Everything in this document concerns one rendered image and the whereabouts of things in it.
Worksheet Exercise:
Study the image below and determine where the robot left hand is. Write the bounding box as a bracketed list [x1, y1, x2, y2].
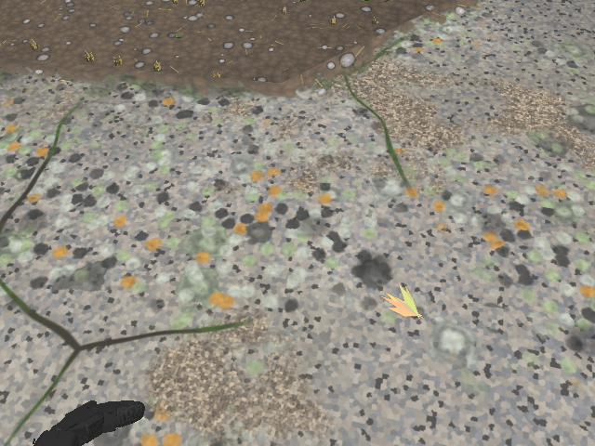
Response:
[33, 400, 145, 446]

